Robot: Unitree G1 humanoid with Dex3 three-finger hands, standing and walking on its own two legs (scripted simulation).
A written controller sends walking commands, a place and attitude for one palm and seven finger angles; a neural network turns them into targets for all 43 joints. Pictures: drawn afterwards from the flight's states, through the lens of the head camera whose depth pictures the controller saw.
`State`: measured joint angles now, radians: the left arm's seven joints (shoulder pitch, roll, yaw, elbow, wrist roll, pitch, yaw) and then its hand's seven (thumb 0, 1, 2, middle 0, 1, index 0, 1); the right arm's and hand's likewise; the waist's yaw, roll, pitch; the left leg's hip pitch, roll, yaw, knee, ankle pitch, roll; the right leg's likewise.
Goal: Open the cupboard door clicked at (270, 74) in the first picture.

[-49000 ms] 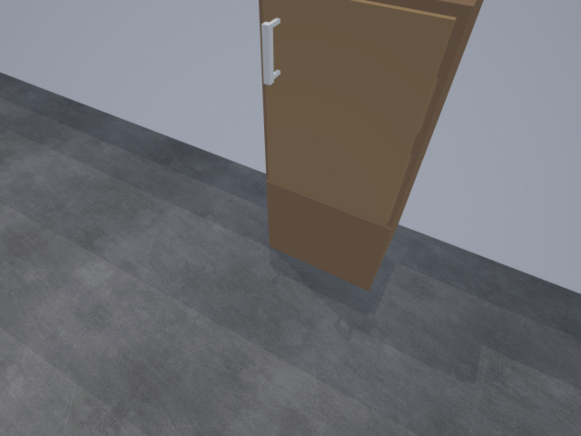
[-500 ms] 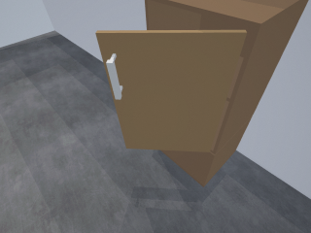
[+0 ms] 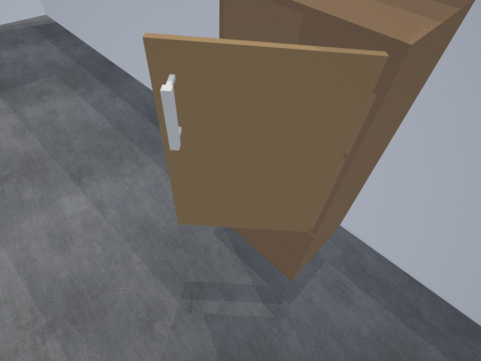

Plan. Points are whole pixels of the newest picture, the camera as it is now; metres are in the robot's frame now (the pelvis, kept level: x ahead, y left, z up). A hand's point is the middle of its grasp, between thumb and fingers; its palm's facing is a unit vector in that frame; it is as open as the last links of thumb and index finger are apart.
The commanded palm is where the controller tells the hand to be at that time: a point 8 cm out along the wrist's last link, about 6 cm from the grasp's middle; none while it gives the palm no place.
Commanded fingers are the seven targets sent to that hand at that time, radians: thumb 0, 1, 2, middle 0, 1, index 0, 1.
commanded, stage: look again from close up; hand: left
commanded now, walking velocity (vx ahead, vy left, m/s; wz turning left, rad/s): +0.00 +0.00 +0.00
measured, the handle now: (173, 113) +0.53 +0.16 +0.12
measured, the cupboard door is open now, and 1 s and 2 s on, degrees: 42 42 42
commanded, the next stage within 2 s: raise the hand with hooked fingers in 0.34 s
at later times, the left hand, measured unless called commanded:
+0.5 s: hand out of the picture +0.08 +0.21 -0.16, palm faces +0.11 -0.97 -0.22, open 7.4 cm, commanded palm +0.13 +0.25 -0.06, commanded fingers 0.00 0.81 0.86 -0.21 -0.36 -0.21 -0.36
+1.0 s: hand (95, 327) +0.17 +0.22 +0.01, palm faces +0.22 -0.97 -0.10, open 9.5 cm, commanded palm +0.17 +0.27 +0.00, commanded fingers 0.00 0.22 0.61 -0.25 -0.74 -0.25 -0.74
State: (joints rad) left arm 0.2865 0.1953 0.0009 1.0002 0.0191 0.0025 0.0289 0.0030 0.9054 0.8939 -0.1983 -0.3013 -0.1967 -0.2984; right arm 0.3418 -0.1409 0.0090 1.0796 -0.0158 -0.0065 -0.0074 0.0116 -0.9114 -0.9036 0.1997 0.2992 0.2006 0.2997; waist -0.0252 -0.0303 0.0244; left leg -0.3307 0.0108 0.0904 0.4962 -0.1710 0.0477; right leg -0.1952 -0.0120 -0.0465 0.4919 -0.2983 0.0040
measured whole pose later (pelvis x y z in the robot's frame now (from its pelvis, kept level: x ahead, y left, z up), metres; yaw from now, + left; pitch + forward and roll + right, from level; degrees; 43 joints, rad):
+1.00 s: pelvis +0.02 -0.03 -0.06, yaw +5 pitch +9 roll -2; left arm 0.50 0.25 0.29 0.02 -0.34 -0.56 -0.34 0.02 0.44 0.70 -0.23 -0.59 -0.23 -0.59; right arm 0.20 -0.29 -0.04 0.61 0.03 -0.27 -0.08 0.02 -0.91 -0.90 0.20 0.30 0.20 0.30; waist 0.04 0.01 -0.10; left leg -0.76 0.02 -0.03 1.02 -0.42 0.00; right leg -0.61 0.04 -0.15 0.98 -0.52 -0.08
